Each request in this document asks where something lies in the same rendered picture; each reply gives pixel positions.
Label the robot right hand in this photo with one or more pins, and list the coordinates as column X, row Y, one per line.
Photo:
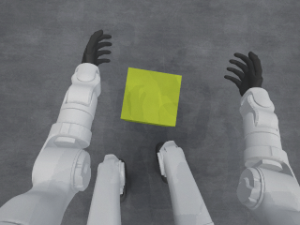
column 252, row 76

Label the right robot upper arm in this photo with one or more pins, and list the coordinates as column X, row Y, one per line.
column 273, row 198

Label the right robot forearm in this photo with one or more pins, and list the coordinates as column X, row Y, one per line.
column 261, row 133

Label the right robot foot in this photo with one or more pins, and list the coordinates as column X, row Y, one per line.
column 158, row 146

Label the left robot foot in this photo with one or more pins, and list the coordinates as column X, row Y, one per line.
column 124, row 195

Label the carton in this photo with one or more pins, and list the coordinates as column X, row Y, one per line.
column 151, row 97

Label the left robot forearm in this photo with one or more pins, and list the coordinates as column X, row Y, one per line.
column 73, row 126

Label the robot left hand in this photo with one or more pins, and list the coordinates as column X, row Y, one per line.
column 91, row 52

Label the robot foot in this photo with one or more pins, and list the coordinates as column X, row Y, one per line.
column 124, row 195
column 158, row 146

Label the left robot upper arm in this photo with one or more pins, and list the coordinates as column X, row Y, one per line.
column 59, row 174

